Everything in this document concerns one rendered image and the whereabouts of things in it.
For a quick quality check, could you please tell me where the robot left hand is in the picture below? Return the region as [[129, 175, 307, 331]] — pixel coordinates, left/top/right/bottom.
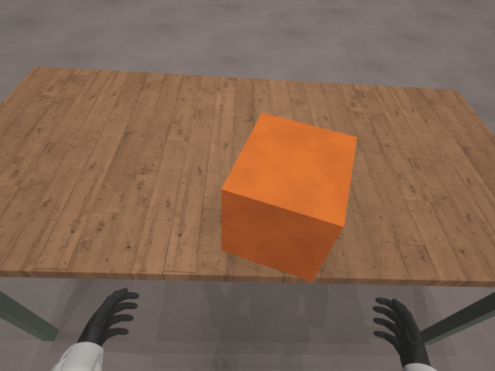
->
[[77, 288, 139, 346]]

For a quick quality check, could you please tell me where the robot left forearm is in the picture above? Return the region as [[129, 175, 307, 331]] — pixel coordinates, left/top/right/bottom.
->
[[52, 342, 104, 371]]

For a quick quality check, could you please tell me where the carton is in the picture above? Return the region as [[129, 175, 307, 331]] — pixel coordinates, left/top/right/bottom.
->
[[221, 113, 357, 282]]

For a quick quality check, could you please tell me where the table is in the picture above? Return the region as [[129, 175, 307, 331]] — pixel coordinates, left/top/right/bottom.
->
[[0, 66, 495, 345]]

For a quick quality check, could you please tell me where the robot right hand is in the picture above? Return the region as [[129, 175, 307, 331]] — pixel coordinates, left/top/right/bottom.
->
[[373, 298, 431, 368]]

